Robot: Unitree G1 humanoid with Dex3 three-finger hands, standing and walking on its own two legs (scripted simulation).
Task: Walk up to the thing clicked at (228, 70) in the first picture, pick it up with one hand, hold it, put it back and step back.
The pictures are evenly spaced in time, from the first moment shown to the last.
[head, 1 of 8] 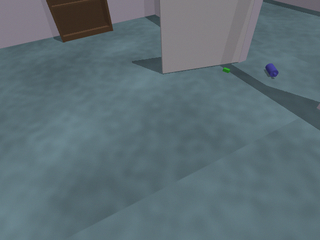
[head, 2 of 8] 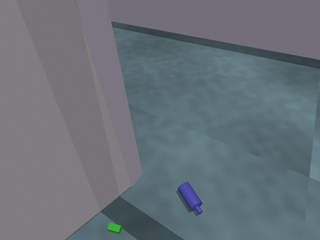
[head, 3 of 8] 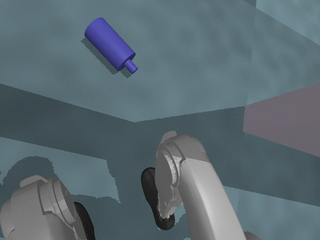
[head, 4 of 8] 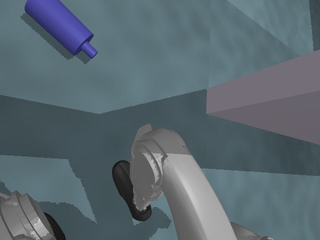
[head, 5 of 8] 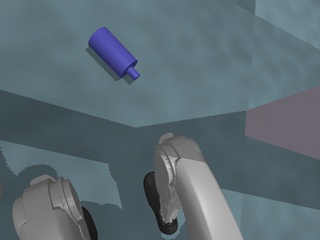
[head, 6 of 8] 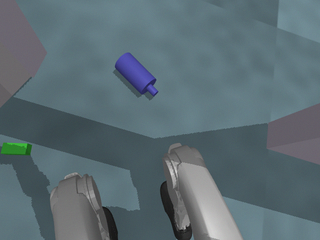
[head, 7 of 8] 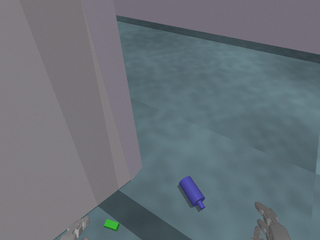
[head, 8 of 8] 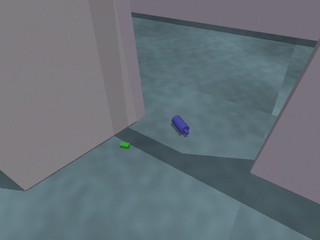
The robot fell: no
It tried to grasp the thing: yes
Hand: left
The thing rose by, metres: 0.00
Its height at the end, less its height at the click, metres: +0.00
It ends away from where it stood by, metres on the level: 0.02
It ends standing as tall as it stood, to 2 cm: yes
